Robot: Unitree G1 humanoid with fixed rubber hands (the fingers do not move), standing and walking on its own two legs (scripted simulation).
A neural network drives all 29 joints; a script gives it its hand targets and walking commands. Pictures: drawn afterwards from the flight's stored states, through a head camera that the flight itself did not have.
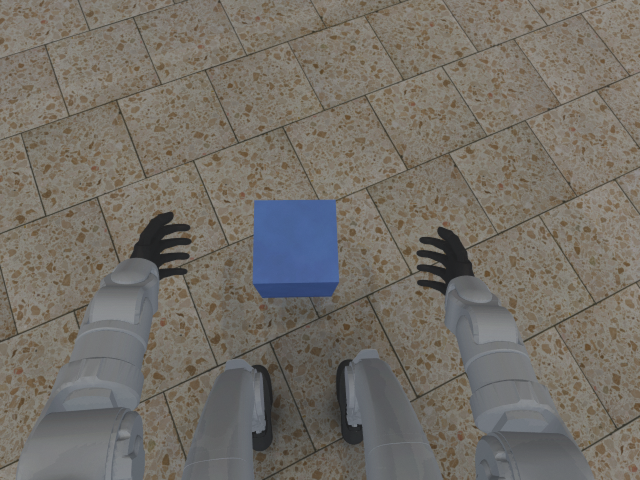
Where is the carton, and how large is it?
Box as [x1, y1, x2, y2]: [253, 200, 338, 297]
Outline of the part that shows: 254,200 253,284 261,296 330,296 338,282 335,200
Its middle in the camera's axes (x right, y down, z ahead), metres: -0.06 +0.03 +1.01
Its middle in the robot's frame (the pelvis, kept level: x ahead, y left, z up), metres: +0.50 +0.00 -0.57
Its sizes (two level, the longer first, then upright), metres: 0.201 0.195 0.231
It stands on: the floor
